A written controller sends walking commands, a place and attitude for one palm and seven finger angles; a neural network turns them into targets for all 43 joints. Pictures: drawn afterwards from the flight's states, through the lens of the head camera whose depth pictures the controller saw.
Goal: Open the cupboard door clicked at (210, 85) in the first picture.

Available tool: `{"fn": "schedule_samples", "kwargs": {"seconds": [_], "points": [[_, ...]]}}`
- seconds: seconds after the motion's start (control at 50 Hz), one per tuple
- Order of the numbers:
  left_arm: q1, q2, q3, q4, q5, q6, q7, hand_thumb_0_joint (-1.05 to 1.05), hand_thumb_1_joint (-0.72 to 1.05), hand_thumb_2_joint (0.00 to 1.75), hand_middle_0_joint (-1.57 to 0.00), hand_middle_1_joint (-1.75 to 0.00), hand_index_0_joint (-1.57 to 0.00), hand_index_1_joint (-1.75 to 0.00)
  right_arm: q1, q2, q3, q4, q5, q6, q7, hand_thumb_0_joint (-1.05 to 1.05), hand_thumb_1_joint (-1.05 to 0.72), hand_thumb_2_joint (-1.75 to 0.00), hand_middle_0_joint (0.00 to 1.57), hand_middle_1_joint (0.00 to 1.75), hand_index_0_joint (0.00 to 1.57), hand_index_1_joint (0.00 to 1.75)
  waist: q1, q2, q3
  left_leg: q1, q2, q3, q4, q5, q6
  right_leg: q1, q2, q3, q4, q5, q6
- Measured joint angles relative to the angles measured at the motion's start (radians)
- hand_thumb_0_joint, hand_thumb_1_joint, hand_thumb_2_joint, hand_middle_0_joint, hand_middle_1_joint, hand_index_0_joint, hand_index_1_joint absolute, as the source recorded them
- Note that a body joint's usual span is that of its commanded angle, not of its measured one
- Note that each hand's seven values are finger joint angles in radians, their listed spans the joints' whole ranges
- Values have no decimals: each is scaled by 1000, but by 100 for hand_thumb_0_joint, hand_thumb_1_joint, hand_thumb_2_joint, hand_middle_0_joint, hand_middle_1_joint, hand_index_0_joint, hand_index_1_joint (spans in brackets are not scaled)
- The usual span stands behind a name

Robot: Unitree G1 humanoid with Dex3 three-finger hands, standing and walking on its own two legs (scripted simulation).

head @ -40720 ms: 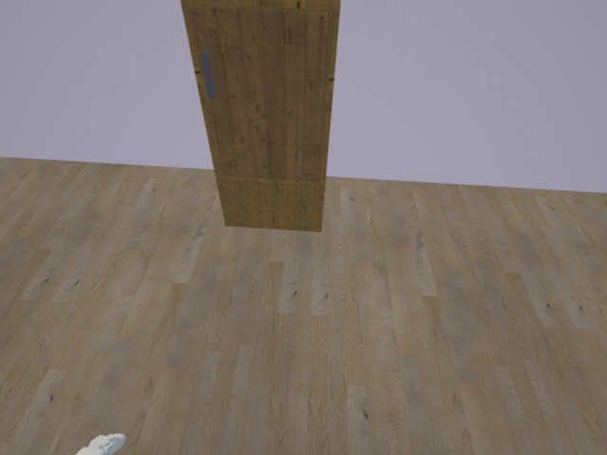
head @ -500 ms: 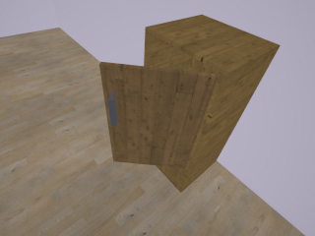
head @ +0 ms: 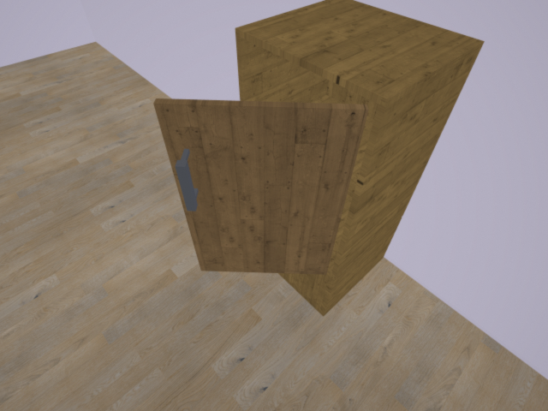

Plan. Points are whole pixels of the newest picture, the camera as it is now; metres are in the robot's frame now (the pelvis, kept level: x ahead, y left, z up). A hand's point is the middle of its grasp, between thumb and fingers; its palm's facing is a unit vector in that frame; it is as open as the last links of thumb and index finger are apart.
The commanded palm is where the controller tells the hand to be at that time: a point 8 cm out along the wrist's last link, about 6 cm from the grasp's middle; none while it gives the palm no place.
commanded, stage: come to a stop and stand still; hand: left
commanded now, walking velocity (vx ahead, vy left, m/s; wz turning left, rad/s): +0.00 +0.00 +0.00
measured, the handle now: (189, 180) +0.56 +0.21 -0.02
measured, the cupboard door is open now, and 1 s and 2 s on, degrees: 46 46 46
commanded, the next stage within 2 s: look again from close up in 1.14 s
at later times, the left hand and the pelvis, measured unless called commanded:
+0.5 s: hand out of the picture +0.00 +0.12 -0.16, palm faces +0.02 -0.98 -0.21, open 7.3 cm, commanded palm none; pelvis +0.00 -0.05 +0.01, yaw +1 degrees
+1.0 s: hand out of the picture +0.04 +0.12 -0.16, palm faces +0.04 -0.97 -0.22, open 7.3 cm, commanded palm none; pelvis +0.03 -0.05 +0.01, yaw +1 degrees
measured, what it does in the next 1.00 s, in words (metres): shifts its weight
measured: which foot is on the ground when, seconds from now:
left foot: down 0.00-1.00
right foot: down 0.00-1.00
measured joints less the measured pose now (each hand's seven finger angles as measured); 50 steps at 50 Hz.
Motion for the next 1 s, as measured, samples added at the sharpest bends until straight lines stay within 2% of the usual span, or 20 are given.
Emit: {"fn": "schedule_samples", "kwargs": {"seconds": [0.16, 0.54, 0.72, 1.0], "points": [[35, -6, -26, 14, 4, -11, -26, 0, 92, 90, -20, -29, -20, -30, 4, -50, 6, -52, -8, 1, 21, 1, -92, -90, 20, 30, 20, 30, 8, 37, -48, 3, -3, -4, -46, 40, -13, -11, 0, -3, -12, 14, -20], [12, -4, -21, 67, -6, -30, -31, 1, 92, 90, -20, -29, -20, -30, 86, -9, 28, 51, -7, -2, 22, 0, -91, -90, 20, 30, 20, 30, -6, 11, -27, 2, 41, -37, -97, 67, -66, 3, 50, -34, -82, 36, -73], [-13, 4, -19, 85, -11, -40, -25, 1, 93, 90, -20, -29, -20, -30, 88, 12, 35, 84, -4, -12, 15, 0, -91, -90, 20, 30, 20, 30, -7, 12, -16, 31, 51, -43, -122, 60, -79, 34, 62, -39, -108, 27, -79], [-21, 7, -17, 92, -9, -42, -20, 1, 93, 90, -20, -29, -20, -30, 8, 12, 31, 68, -3, -23, 5, 0, -91, -90, 20, 30, 20, 30, 9, 10, -21, 70, 52, -40, -144, 43, -80, 66, 65, -35, -118, 5, -74]]}}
